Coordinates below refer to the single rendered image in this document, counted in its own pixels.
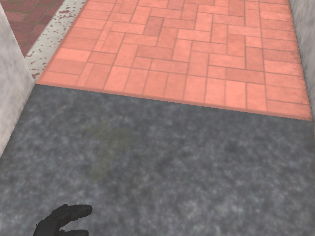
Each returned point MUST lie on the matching left robot hand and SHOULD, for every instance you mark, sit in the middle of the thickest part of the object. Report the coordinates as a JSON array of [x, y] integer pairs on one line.
[[60, 217]]

